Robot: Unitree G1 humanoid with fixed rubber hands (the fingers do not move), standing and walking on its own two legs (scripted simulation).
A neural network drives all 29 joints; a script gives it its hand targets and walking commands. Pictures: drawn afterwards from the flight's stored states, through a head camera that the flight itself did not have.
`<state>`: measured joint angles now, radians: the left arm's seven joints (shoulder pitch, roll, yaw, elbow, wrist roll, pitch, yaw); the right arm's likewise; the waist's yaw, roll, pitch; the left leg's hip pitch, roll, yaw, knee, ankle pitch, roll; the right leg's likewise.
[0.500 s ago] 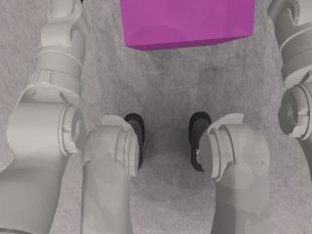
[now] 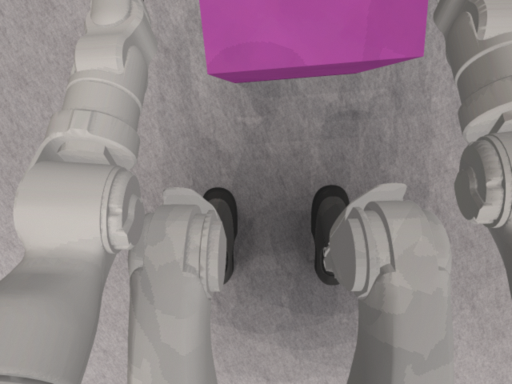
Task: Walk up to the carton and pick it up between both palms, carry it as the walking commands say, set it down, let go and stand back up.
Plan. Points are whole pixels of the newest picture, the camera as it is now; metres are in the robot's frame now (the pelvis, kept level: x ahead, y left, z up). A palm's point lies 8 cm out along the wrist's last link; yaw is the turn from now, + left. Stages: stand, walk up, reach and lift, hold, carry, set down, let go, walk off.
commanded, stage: reach and lift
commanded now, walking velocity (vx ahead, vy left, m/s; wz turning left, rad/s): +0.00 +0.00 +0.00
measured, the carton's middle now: out of the picture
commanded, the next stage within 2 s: none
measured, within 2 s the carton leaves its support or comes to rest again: leaves its support in 1.10 s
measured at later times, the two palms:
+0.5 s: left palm out of the picture +0.55 +0.11 -0.17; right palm out of the picture +0.56 -0.19 -0.17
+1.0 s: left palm out of the picture +0.55 +0.12 -0.17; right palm out of the picture +0.55 -0.18 -0.17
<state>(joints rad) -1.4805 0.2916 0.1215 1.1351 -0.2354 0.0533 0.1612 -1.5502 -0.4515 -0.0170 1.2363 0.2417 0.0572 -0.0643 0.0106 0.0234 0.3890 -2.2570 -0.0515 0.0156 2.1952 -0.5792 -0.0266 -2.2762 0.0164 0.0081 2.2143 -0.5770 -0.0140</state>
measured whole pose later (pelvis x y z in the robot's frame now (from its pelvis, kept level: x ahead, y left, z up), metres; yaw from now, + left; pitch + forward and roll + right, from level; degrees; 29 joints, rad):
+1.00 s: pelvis +0.01 +0.00 -0.01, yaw +0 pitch +36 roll +2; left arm -1.42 0.18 0.33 1.01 -0.02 0.19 0.11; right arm -1.46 -0.33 -0.15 1.08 0.06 0.18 -0.04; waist 0.00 0.02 0.36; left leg -2.24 -0.09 -0.01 2.24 -0.62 -0.06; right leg -2.27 0.04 0.01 2.26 -0.61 -0.02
